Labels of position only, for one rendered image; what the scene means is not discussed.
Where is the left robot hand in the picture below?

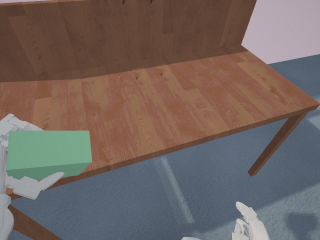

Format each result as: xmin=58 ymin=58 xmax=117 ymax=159
xmin=0 ymin=113 xmax=65 ymax=200

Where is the table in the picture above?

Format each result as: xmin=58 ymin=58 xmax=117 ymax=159
xmin=0 ymin=0 xmax=320 ymax=240

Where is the left robot forearm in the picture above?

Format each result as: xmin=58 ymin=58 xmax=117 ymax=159
xmin=0 ymin=194 xmax=14 ymax=240

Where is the right robot hand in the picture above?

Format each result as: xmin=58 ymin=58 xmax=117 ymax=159
xmin=232 ymin=201 xmax=270 ymax=240

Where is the sponge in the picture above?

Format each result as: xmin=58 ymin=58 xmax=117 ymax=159
xmin=6 ymin=130 xmax=92 ymax=181

